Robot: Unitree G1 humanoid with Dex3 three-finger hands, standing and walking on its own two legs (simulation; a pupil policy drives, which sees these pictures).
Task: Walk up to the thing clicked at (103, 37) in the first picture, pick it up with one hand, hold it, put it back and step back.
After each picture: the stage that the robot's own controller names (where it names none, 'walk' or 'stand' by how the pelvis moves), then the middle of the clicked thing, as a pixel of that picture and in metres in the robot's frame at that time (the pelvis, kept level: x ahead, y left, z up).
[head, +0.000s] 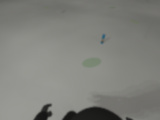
stand; (102, 39) +1.83 -0.32 -0.65
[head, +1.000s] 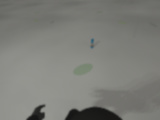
walk; (92, 43) +1.73 +0.08 -0.62
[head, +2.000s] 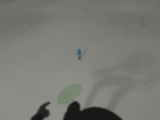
walk; (79, 54) +1.18 +0.27 -0.64
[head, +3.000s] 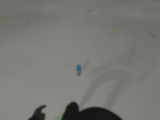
walk; (78, 70) +0.77 +0.19 -0.64
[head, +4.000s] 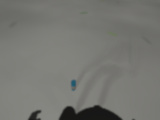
walk; (73, 85) +0.50 +0.16 -0.64
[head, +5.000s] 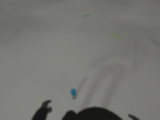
stand; (73, 94) +0.39 +0.18 -0.65
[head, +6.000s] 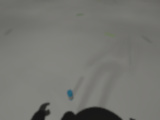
stand; (70, 95) +0.37 +0.21 -0.65
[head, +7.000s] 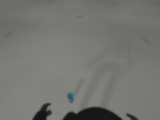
stand; (70, 98) +0.34 +0.21 -0.66
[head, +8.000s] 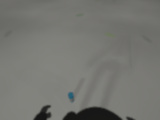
stand; (71, 97) +0.34 +0.20 -0.66
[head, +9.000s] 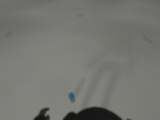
stand; (71, 97) +0.34 +0.19 -0.66
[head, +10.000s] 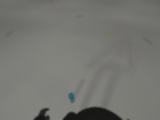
stand; (71, 98) +0.34 +0.19 -0.66
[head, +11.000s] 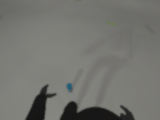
go down; (69, 88) +0.37 +0.20 -0.62
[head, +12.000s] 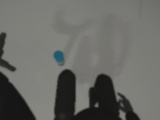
go down; (60, 59) +0.41 +0.25 -0.25
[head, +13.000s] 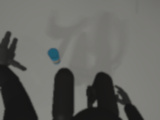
close in; (55, 57) +0.41 +0.27 -0.23
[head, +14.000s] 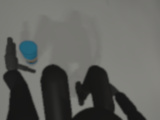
close; (30, 55) +0.38 +0.30 -0.15
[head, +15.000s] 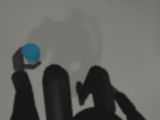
lift; (32, 57) +0.36 +0.30 -0.15
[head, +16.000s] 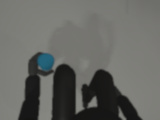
lift; (46, 65) +0.30 +0.27 -0.11
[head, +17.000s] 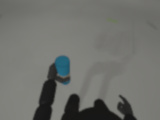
lift; (64, 72) +0.30 +0.17 +0.06
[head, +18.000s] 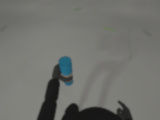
hold; (67, 73) +0.32 +0.16 +0.04
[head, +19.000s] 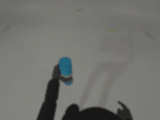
hold; (67, 73) +0.31 +0.16 +0.05
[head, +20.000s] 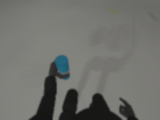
crouch; (64, 69) +0.34 +0.18 -0.01
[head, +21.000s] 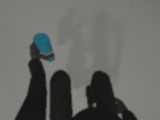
lower; (46, 50) +0.44 +0.26 -0.07
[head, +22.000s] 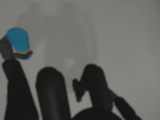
lower; (22, 47) +0.42 +0.31 -0.15
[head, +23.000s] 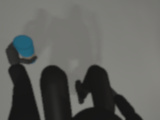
lower; (27, 52) +0.39 +0.31 -0.15
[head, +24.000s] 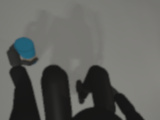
lower; (28, 54) +0.37 +0.31 -0.16
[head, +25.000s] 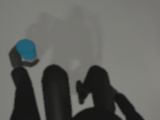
lower; (30, 55) +0.37 +0.31 -0.16
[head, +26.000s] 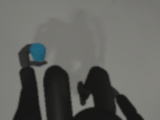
open; (39, 57) +0.38 +0.28 -0.16
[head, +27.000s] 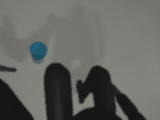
stand; (38, 55) +0.36 +0.28 -0.16
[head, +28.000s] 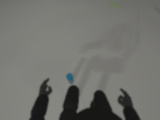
walk; (70, 79) +0.38 +0.19 -0.47
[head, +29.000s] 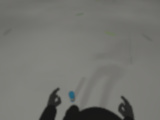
stand; (72, 97) +0.35 +0.18 -0.60
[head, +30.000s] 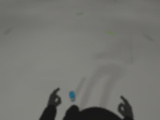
stand; (72, 96) +0.35 +0.18 -0.60
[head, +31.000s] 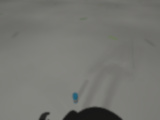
stand; (75, 98) +0.37 +0.15 -0.65
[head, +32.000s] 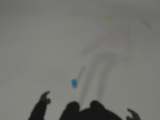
walk; (74, 84) +0.40 +0.13 -0.64
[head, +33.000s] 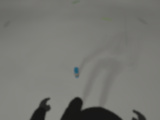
walk; (76, 72) +0.63 +0.20 -0.63
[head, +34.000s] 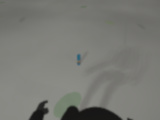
stand; (78, 60) +0.97 +0.20 -0.63
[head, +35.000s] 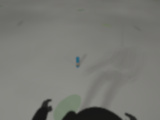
stand; (77, 62) +0.97 +0.21 -0.65
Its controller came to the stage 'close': yes
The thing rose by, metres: 0.68
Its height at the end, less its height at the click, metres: +0.00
